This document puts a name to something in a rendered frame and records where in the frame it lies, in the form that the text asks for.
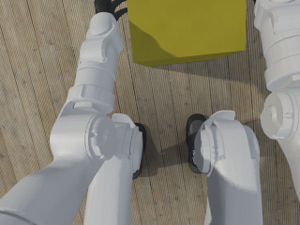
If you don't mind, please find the left robot upper arm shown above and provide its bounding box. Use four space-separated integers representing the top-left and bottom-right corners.
0 112 119 225

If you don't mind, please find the robot left hand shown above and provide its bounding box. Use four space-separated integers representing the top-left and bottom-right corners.
94 0 128 21

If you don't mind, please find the right robot upper arm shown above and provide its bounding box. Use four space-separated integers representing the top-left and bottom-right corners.
260 87 300 202

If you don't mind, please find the right robot shin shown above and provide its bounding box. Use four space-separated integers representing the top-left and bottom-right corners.
192 110 260 169

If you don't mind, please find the robot left forearm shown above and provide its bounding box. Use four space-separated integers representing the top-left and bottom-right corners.
50 12 125 143

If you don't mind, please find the robot left foot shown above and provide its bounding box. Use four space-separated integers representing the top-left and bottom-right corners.
132 123 146 180

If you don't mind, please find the carton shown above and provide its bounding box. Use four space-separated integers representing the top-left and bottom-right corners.
127 0 247 67

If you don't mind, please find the robot right forearm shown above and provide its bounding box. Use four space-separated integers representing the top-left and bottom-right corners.
254 0 300 92

